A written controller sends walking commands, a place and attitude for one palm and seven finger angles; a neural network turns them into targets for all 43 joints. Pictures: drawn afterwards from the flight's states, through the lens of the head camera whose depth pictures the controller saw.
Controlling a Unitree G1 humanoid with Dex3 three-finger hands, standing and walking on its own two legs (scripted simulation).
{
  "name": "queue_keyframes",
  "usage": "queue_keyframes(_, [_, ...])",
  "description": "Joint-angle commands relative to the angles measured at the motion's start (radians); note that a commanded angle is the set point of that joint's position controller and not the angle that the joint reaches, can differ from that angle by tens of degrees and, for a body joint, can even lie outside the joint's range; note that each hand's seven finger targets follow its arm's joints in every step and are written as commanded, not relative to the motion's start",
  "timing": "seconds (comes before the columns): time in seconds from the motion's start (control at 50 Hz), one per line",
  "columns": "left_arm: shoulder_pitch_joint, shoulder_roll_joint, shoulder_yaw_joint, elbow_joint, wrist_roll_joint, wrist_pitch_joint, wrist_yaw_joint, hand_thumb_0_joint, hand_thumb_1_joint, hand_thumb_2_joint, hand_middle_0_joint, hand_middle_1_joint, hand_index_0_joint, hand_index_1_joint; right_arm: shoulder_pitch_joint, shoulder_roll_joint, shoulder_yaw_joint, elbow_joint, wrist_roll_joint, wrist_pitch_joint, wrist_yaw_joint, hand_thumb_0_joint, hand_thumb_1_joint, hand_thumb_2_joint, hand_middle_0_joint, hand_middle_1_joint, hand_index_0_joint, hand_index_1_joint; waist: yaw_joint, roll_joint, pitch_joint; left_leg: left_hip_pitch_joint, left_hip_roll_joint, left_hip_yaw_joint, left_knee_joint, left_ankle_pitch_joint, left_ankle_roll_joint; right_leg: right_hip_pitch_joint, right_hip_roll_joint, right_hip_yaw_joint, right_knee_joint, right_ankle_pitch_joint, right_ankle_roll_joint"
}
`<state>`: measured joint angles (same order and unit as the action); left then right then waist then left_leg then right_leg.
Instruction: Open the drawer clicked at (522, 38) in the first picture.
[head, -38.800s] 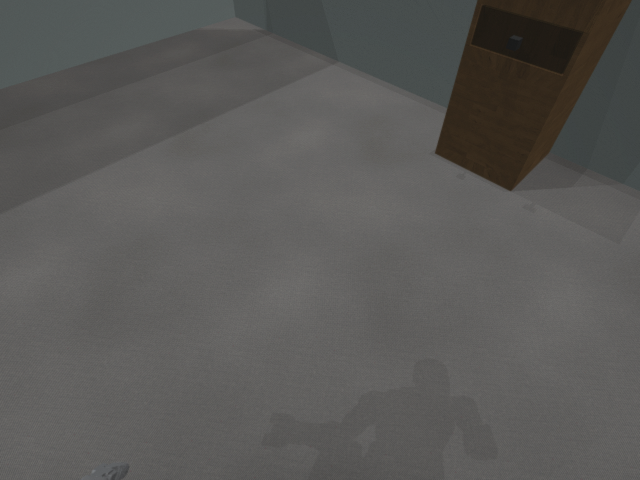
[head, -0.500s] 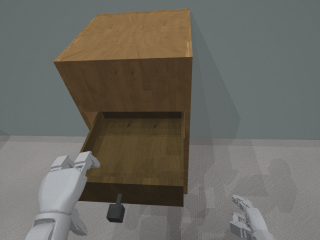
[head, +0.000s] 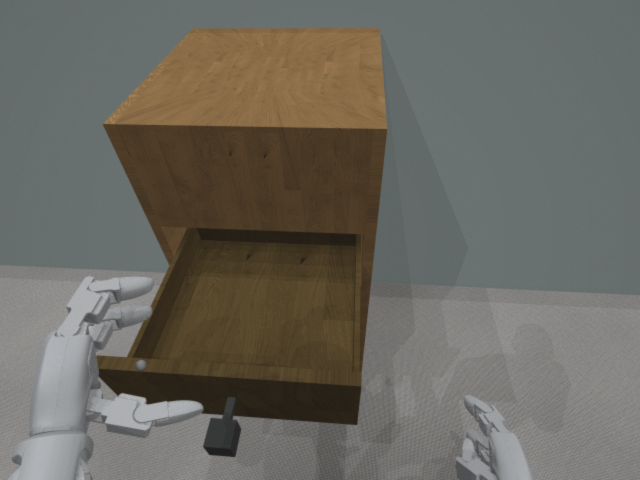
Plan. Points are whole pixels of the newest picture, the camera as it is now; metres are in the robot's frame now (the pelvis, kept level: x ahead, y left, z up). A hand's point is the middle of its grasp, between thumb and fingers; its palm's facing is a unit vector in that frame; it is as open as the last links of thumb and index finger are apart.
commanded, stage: draw the hand back to the body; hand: left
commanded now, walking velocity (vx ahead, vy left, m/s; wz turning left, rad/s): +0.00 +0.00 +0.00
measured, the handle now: (226, 423) +0.22 +0.17 -0.12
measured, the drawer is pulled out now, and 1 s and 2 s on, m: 0.29 0.29 0.29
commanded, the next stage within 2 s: step back with the hand held close in 0.72 s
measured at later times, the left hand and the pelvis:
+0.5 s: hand (85, 356) +0.18 +0.23 +0.16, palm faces +0.40 -0.82 -0.41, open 8.8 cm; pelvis +0.00 -0.01 +0.01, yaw +0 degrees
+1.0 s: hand (76, 357) +0.18 +0.24 +0.16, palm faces +0.37 -0.80 -0.48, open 7.4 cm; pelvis -0.01 +0.00 +0.01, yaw +2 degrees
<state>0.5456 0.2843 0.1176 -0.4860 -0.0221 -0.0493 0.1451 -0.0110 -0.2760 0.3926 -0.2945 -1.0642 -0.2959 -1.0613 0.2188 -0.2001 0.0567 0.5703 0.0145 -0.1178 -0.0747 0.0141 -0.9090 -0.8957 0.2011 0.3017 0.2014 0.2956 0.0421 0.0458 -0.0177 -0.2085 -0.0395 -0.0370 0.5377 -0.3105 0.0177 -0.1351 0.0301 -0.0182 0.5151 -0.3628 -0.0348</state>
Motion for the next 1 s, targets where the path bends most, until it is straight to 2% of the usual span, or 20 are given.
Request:
queue_keyframes(0.0, [0.012,0.145,0.153,-0.190,-0.019,-0.081,0.000,0.000,0.025,0.525,-0.262,-0.863,-0.262,-0.863,-0.154,-0.092,-0.055,-0.140,-0.006,-0.064,-0.004,0.000,-0.900,-0.900,0.200,0.300,0.200,0.300,0.003,-0.027,-0.072,0.091,0.057,0.008,-0.074,0.358,0.003,-0.021,-0.048,-0.025,-0.105,0.397,0.019])
queue_keyframes(0.04, [0.009,0.152,0.163,-0.219,-0.022,-0.088,-0.007,0.000,0.095,0.555,-0.257,-0.817,-0.257,-0.817,-0.160,-0.092,-0.060,-0.137,-0.004,-0.061,0.000,0.000,-0.900,-0.900,0.200,0.300,0.200,0.300,0.003,-0.003,-0.094,0.106,0.058,0.016,-0.074,0.380,0.003,-0.011,-0.051,-0.023,-0.110,0.424,0.021])
queue_keyframes(0.16, [-0.005,0.181,0.207,-0.234,-0.031,-0.093,-0.006,0.000,0.305,0.645,-0.242,-0.683,-0.242,-0.683,-0.178,-0.096,-0.071,-0.131,0.002,-0.054,-0.004,0.000,-0.900,-0.900,0.200,0.300,0.200,0.300,0.001,-0.034,-0.095,0.117,0.060,0.018,-0.090,0.368,0.003,-0.005,-0.054,-0.023,-0.130,0.418,0.027])
queue_keyframes(0.18, [-0.014,0.197,0.220,-0.245,-0.030,-0.093,-0.005,0.000,0.340,0.660,-0.240,-0.660,-0.240,-0.660,-0.183,-0.098,-0.072,-0.127,0.003,-0.056,-0.006,0.000,-0.900,-0.900,0.200,0.300,0.200,0.300,0.002,0.007,-0.091,0.119,0.057,0.018,-0.092,0.374,0.001,-0.003,-0.052,-0.019,-0.138,0.417,0.023])
queue_keyframes(0.2, [-0.003,0.194,0.228,-0.230,-0.030,-0.094,-0.003,0.000,0.375,0.675,-0.237,-0.637,-0.237,-0.637,-0.176,-0.096,-0.072,-0.120,0.002,-0.054,-0.006,0.000,-0.900,-0.900,0.200,0.300,0.200,0.300,0.002,0.007,-0.092,0.120,0.055,0.019,-0.093,0.367,0.001,-0.005,-0.053,-0.025,-0.138,0.413,0.024])
queue_keyframes(0.26, [-0.003,0.200,0.246,-0.227,-0.040,-0.092,-0.003,0.000,0.480,0.720,-0.230,-0.570,-0.230,-0.570,-0.184,-0.095,-0.076,-0.124,0.006,-0.045,-0.010,0.000,-0.900,-0.900,0.200,0.300,0.200,0.300,0.002,-0.048,-0.098,0.127,0.058,0.022,-0.090,0.372,0.006,0.001,-0.056,-0.022,-0.139,0.440,0.030])
queue_keyframes(0.3, [-0.016,0.204,0.255,-0.210,-0.039,-0.091,-0.004,0.000,0.550,0.750,-0.225,-0.525,-0.225,-0.525,-0.184,-0.097,-0.076,-0.115,0.007,-0.041,-0.011,0.000,-0.900,-0.900,0.200,0.300,0.200,0.300,0.000,-0.003,-0.072,0.125,0.055,0.022,-0.095,0.359,0.002,-0.013,-0.053,-0.021,-0.151,0.417,0.027])
queue_keyframes(0.38, [-0.037,0.232,0.291,-0.234,-0.045,-0.092,-0.003,0.000,0.690,0.810,-0.215,-0.435,-0.215,-0.435,-0.197,-0.100,-0.078,-0.118,0.009,-0.039,-0.012,0.000,-0.900,-0.900,0.200,0.300,0.200,0.300,0.007,0.014,-0.078,0.132,0.054,0.021,-0.097,0.368,0.001,-0.003,-0.052,-0.018,-0.161,0.423,0.025])
queue_keyframes(0.44, [-0.007,0.194,0.267,-0.184,-0.049,-0.089,-0.008,0.000,0.795,0.855,-0.207,-0.367,-0.207,-0.367,-0.194,-0.097,-0.079,-0.116,0.009,-0.032,-0.007,0.000,-0.900,-0.900,0.200,0.300,0.200,0.300,0.004,-0.031,-0.061,0.124,0.057,0.018,-0.103,0.356,0.004,-0.011,-0.051,-0.025,-0.156,0.416,0.029])
queue_keyframes(0.5, [-0.027,0.194,0.257,-0.178,-0.048,-0.085,-0.010,0.000,0.900,0.900,-0.200,-0.300,-0.200,-0.300,-0.197,-0.101,-0.078,-0.113,0.008,-0.026,-0.007,0.000,-0.900,-0.900,0.200,0.300,0.200,0.300,-0.001,-0.007,-0.043,0.122,0.055,0.019,-0.105,0.333,0.004,-0.024,-0.052,-0.020,-0.169,0.394,0.029])
queue_keyframes(0.56, [-0.045,0.211,0.266,-0.219,-0.050,-0.089,-0.008,0.000,0.900,0.900,-0.200,-0.300,-0.200,-0.300,-0.201,-0.100,-0.077,-0.128,0.011,-0.027,-0.008,0.000,-0.900,-0.900,0.200,0.300,0.200,0.300,0.003,-0.026,-0.072,0.128,0.059,0.012,-0.112,0.324,0.005,-0.008,-0.055,-0.018,-0.162,0.369,0.029])
queue_keyframes(0.58, [-0.060,0.226,0.276,-0.234,-0.049,-0.088,-0.007,0.000,0.900,0.900,-0.200,-0.300,-0.200,-0.300,-0.208,-0.104,-0.075,-0.125,0.010,-0.031,-0.010,0.000,-0.900,-0.900,0.200,0.300,0.200,0.300,0.005,0.013,-0.065,0.126,0.057,0.011,-0.111,0.327,0.002,-0.011,-0.054,-0.013,-0.169,0.366,0.024])
queue_keyframes(0.8, [-0.024,0.216,0.278,-0.205,-0.045,-0.083,-0.004,0.000,0.900,0.900,-0.200,-0.300,-0.200,-0.300,-0.200,-0.100,-0.076,-0.110,0.009,-0.027,-0.005,0.000,-0.900,-0.900,0.200,0.300,0.200,0.300,0.005,0.005,-0.069,0.126,0.058,0.010,-0.105,0.347,0.001,-0.010,-0.054,-0.025,-0.159,0.395,0.026])
queue_keyframes(0.82, [-0.156,0.357,0.429,-0.326,-0.047,-0.129,0.003,0.000,0.900,0.900,-0.200,-0.300,-0.200,-0.300,-0.156,-0.128,-0.079,-0.149,0.013,-0.007,-0.004,0.000,-0.900,-0.900,0.200,0.300,0.200,0.300,-0.027,-0.024,0.049,0.033,0.074,-0.044,-0.069,0.321,0.025,-0.098,-0.103,0.047,-0.216,0.425,0.032])
queue_keyframes(0.84, [-0.066,0.272,0.371,-0.202,-0.035,-0.136,-0.011,0.000,0.900,0.900,-0.200,-0.300,-0.200,-0.300,-0.159,-0.114,-0.081,-0.113,0.007,0.012,-0.001,0.000,-0.900,-0.900,0.200,0.300,0.200,0.300,-0.039,-0.080,0.039,0.029,0.072,-0.052,-0.046,0.300,0.024,-0.105,-0.114,0.031,-0.221,0.403,0.029])
queue_keyframes(0.86, [-0.014,0.234,0.336,-0.185,-0.038,-0.135,-0.020,0.000,0.900,0.900,-0.200,-0.300,-0.200,-0.300,-0.183,-0.114,-0.085,-0.129,0.013,0.021,-0.002,0.000,-0.900,-0.900,0.200,0.300,0.200,0.300,-0.040,-0.095,0.018,0.034,0.071,-0.052,-0.035,0.298,0.023,-0.105,-0.128,0.053,-0.218,0.419,0.027])
queue_keyframes(0.88, [-0.014,0.241,0.336,-0.239,-0.036,-0.152,-0.025,0.000,0.900,0.900,-0.200,-0.300,-0.200,-0.300,-0.185,-0.124,-0.088,-0.140,0.009,0.023,-0.002,0.000,-0.900,-0.900,0.200,0.300,0.200,0.300,-0.042,-0.051,-0.015,0.042,0.069,-0.044,-0.030,0.337,0.023,-0.096,-0.134,0.051,-0.203,0.463,0.025])
queue_keyframes(0.94, [0.098,0.215,0.327,-0.218,-0.032,-0.158,-0.027,0.000,0.900,0.900,-0.200,-0.300,-0.200,-0.300,-0.179,-0.132,-0.097,-0.142,0.006,0.057,0.004,0.000,-0.900,-0.900,0.200,0.300,0.200,0.300,-0.045,-0.036,-0.113,0.020,0.084,-0.052,-0.026,0.429,0.025,-0.022,-0.129,0.025,-0.150,0.474,0.027])
queue_keyframes(0.96, [0.108,0.228,0.341,-0.233,-0.034,-0.157,-0.025,0.000,0.900,0.900,-0.200,-0.300,-0.200,-0.300,-0.188,-0.130,-0.104,-0.149,0.011,0.064,0.002,0.000,-0.900,-0.900,0.200,0.300,0.200,0.300,-0.047,-0.056,-0.134,0.016,0.090,-0.052,-0.019,0.454,0.023,-0.007,-0.132,0.030,-0.136,0.498,0.029])
queue_keyframes(0.98, [0.108,0.243,0.347,-0.265,-0.034,-0.160,-0.024,0.000,0.900,0.900,-0.200,-0.300,-0.200,-0.300,-0.193,-0.136,-0.106,-0.154,0.011,0.066,-0.001,0.000,-0.900,-0.900,0.200,0.300,0.200,0.300,-0.048,-0.024,-0.153,0.022,0.093,-0.048,-0.018,0.484,0.022,-0.005,-0.133,0.029,-0.124,0.519,0.025])
